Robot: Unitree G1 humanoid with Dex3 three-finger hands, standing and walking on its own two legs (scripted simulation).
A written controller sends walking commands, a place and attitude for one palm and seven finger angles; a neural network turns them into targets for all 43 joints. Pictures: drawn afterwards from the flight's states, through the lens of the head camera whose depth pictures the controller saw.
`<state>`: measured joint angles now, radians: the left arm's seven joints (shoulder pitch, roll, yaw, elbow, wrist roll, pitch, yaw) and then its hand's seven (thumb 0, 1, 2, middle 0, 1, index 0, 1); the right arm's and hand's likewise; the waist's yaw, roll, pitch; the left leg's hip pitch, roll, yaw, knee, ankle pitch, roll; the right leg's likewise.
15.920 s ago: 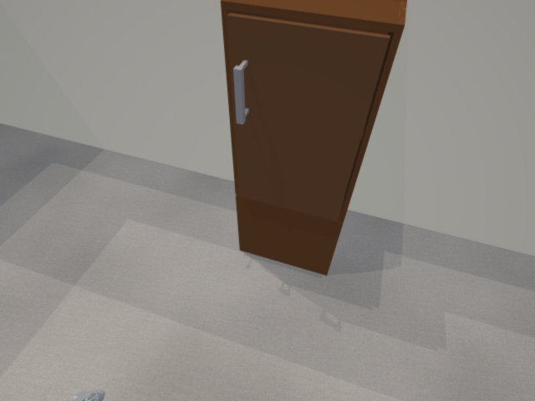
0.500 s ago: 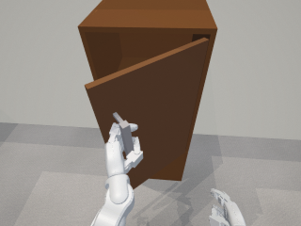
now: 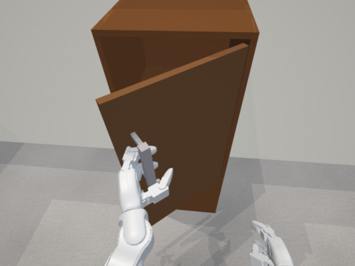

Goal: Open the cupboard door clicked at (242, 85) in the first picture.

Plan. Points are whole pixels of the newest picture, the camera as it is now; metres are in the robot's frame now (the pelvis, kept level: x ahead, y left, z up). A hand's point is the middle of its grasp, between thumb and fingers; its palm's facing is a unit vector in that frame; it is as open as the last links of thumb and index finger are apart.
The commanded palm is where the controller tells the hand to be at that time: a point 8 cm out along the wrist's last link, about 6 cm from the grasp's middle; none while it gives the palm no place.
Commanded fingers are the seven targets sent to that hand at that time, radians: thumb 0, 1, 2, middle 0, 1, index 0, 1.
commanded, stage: open thumb and fingers to let go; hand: left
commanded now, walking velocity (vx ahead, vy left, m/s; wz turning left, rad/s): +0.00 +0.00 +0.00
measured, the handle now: (144, 162) +0.33 +0.09 +0.08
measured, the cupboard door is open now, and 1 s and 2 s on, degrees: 41 46 46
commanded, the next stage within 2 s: slide the hand sideways off the handle in 0.52 s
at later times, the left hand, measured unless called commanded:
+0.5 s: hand (156, 180) +0.28 +0.06 +0.09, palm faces +0.25 -0.97 -0.03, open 15.2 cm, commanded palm +0.23 +0.08 +0.08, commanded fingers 0.00 -0.50 0.30 -0.15 -0.30 -0.15 -0.30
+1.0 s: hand (161, 201) +0.23 +0.04 +0.09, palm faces -0.18 -0.98 +0.03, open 16.4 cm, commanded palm +0.21 +0.10 +0.08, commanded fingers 0.00 -0.50 0.30 -0.15 -0.30 -0.15 -0.30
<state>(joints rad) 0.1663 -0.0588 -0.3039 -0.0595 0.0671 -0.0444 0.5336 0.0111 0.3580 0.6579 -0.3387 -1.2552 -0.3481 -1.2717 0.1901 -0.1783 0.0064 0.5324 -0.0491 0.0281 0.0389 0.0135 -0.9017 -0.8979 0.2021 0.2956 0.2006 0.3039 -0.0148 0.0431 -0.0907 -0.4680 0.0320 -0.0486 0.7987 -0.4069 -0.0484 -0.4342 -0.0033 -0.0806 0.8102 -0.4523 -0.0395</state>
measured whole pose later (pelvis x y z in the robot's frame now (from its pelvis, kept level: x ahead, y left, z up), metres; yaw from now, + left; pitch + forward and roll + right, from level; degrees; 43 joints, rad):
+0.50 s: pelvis -0.02 +0.02 +0.00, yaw +0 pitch +4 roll -1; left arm 0.04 -0.08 -0.33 0.04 0.07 -0.04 0.58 -0.01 -0.49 0.30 -0.23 -0.72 -0.23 -0.72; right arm 0.17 -0.17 0.02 0.56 -0.04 0.02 0.04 0.01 -0.90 -0.90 0.20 0.30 0.20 0.30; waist 0.00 0.04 -0.08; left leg -0.51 0.02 -0.04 0.84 -0.40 -0.03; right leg -0.47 -0.01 -0.08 0.83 -0.44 -0.02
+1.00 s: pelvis -0.03 +0.03 +0.00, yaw -2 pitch +4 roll +0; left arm 0.15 0.00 -0.32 -0.04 -0.02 -0.15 0.14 -0.02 -0.50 0.30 -0.15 -0.31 -0.14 -0.32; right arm 0.25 -0.20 0.03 0.48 0.00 -0.03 0.01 0.01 -0.90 -0.90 0.20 0.30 0.20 0.30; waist -0.01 0.03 -0.06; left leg -0.51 0.01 0.00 0.84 -0.39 -0.01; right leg -0.49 -0.03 -0.03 0.85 -0.42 0.00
